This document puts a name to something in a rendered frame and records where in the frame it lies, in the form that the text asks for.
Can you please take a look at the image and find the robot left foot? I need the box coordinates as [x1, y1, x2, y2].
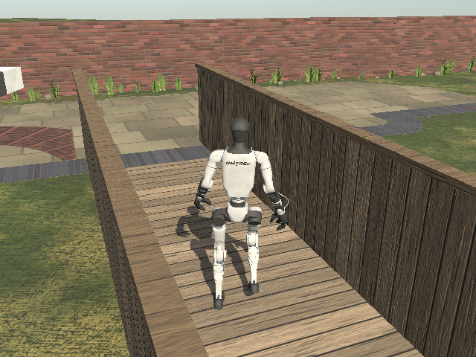
[214, 291, 225, 310]

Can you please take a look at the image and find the robot left upper arm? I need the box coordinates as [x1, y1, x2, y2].
[201, 149, 224, 189]

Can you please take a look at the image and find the right robot hand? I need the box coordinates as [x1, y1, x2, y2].
[270, 212, 288, 231]

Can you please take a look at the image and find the robot right forearm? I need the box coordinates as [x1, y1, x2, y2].
[268, 182, 285, 215]

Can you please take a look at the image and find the robot right upper arm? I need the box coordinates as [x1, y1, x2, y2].
[255, 151, 275, 193]

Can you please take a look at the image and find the left robot hand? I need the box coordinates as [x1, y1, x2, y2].
[194, 198, 211, 210]

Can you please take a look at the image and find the right robot shin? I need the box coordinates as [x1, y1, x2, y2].
[248, 234, 259, 284]

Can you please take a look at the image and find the robot left forearm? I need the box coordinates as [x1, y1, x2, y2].
[196, 177, 208, 201]

